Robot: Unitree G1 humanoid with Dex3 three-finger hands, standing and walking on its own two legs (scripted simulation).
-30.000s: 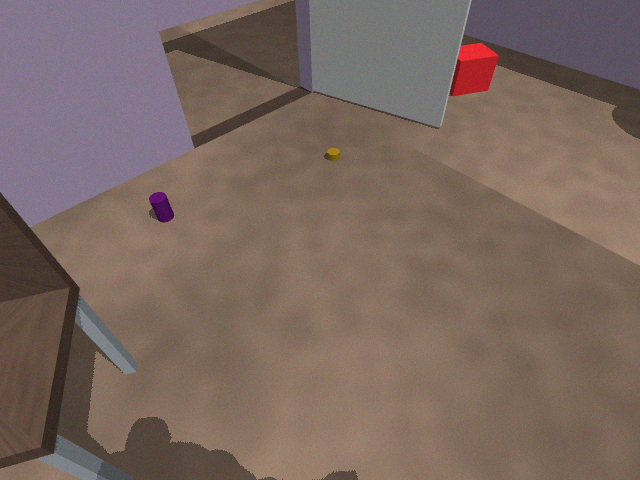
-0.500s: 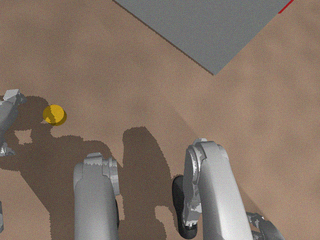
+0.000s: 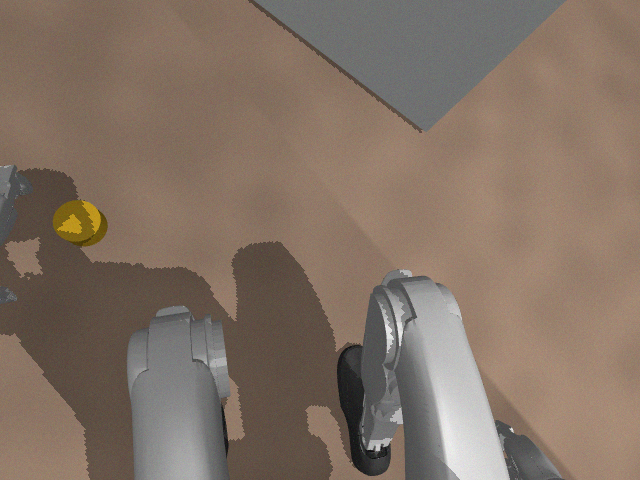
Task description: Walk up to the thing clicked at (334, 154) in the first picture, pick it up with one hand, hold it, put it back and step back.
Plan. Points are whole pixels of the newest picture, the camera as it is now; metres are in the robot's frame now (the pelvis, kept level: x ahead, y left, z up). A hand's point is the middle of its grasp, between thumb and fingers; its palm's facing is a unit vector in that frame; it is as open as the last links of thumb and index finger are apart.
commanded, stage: rise first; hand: left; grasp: from above
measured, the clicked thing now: (81, 223) +0.47 +0.30 -0.31
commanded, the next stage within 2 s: approach in 0.24 s
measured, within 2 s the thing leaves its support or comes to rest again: neither
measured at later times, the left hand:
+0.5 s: hand (9, 244) +0.42 +0.34 -0.19, palm faces -0.47 -0.08 -0.88, open 14.1 cm
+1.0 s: hand (65, 208) +0.47 +0.29 -0.22, palm faces -0.49 -0.05 -0.87, open 13.8 cm
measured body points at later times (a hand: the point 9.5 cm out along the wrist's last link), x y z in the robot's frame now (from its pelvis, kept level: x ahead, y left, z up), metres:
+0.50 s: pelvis +0.00 +0.00 -0.01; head +0.25 +0.09 +0.36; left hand +0.44 +0.35 -0.14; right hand +0.08 -0.28 -0.11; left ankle +0.06 +0.12 -0.29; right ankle +0.10 -0.14 -0.29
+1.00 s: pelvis +0.00 +0.00 -0.01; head +0.28 +0.06 +0.34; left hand +0.49 +0.29 -0.17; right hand +0.00 -0.27 -0.10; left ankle +0.06 +0.12 -0.29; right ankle +0.10 -0.14 -0.29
